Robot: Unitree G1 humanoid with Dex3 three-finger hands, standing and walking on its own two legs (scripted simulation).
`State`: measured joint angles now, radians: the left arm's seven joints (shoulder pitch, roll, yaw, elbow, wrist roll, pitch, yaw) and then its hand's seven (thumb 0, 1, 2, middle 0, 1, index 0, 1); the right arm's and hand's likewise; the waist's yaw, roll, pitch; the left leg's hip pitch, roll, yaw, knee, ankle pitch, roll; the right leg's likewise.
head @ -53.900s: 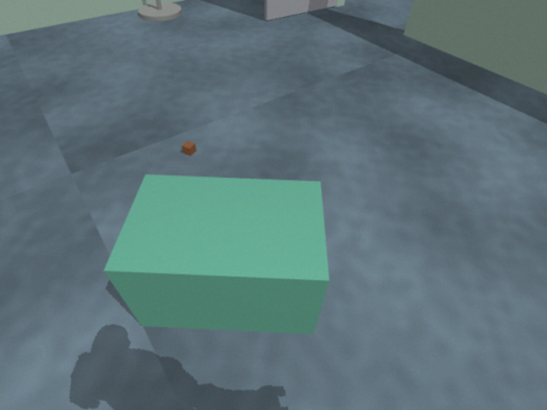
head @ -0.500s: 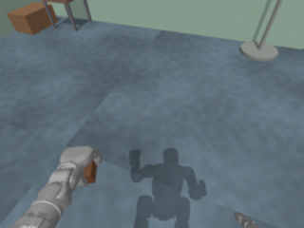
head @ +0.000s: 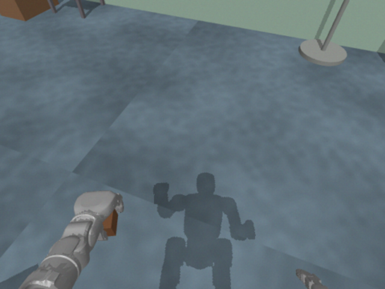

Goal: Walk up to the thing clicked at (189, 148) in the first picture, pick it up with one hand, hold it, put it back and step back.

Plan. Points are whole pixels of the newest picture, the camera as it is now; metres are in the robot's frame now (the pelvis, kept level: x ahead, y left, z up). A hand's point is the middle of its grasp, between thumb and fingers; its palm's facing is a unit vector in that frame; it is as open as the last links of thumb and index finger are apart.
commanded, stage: crouch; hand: left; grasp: from above
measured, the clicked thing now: (103, 221) +0.30 +0.23 -0.11
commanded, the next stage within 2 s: lower in 1.76 s
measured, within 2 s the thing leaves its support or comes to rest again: neither
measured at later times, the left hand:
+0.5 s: hand (122, 226) +0.37 +0.24 -0.32, palm faces -0.42 +0.01 -0.91, open 8.5 cm
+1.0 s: hand (132, 235) +0.39 +0.25 -0.51, palm faces -0.44 -0.02 -0.90, open 8.5 cm
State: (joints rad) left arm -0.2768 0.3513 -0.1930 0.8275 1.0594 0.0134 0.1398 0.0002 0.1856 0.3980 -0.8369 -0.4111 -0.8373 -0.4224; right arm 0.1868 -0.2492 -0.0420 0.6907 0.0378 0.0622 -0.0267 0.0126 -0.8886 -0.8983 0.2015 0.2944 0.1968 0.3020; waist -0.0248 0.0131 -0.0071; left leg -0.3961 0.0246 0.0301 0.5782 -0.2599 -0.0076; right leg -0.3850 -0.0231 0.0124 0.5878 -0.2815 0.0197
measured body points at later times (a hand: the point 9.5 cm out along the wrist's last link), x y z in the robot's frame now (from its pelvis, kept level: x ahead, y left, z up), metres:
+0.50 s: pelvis -0.05 +0.01 -0.20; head +0.11 +0.03 +0.22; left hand +0.38 +0.24 -0.27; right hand -0.02 -0.26 -0.32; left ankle +0.02 +0.13 -0.73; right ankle +0.01 -0.13 -0.73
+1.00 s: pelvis -0.07 +0.01 -0.34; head +0.17 +0.04 +0.04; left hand +0.41 +0.25 -0.46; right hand -0.01 -0.28 -0.46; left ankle +0.02 +0.13 -0.73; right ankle +0.01 -0.13 -0.73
